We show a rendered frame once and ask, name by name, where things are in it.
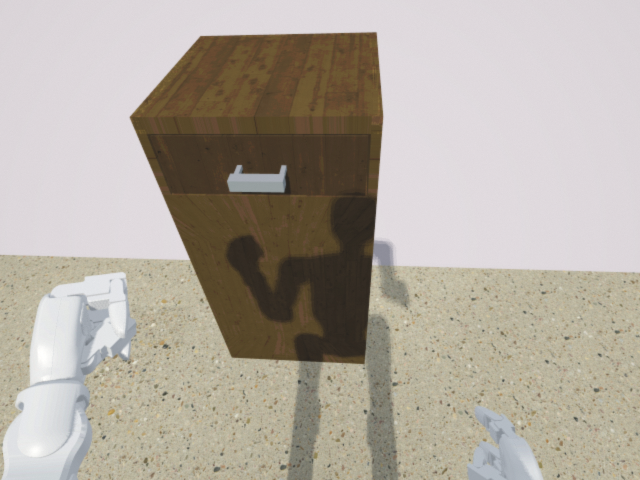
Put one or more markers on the robot left hand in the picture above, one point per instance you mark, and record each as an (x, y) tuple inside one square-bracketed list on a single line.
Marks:
[(63, 325)]

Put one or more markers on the handle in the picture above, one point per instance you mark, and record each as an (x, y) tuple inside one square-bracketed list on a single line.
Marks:
[(238, 182)]

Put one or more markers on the cabinet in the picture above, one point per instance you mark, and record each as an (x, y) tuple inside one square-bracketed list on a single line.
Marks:
[(287, 277)]

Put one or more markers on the robot right hand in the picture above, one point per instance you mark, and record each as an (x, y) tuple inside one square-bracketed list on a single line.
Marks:
[(514, 460)]

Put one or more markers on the drawer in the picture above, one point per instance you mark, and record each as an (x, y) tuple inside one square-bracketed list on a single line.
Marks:
[(317, 164)]

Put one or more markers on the robot left forearm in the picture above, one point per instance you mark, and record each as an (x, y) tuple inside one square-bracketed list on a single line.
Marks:
[(49, 439)]

